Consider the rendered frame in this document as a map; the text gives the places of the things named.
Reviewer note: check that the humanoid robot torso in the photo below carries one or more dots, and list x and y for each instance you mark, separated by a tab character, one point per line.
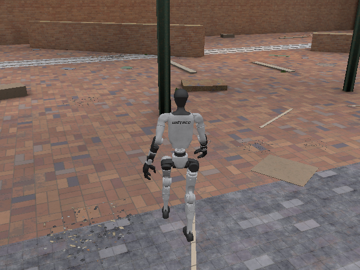
180	131

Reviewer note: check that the robot right forearm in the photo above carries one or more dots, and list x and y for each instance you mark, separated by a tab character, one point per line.
203	145

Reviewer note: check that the robot left forearm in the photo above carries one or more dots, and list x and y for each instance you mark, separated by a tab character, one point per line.
152	152

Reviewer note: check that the robot left hand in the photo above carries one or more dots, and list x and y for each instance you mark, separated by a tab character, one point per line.
146	169

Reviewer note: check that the right robot upper arm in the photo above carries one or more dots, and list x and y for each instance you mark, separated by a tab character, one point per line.
200	127

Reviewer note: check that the left robot upper arm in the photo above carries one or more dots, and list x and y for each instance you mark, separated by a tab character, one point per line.
163	118

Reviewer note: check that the robot right hand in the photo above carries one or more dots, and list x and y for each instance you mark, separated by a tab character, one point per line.
203	153

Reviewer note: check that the left robot foot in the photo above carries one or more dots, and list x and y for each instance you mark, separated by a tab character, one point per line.
165	213

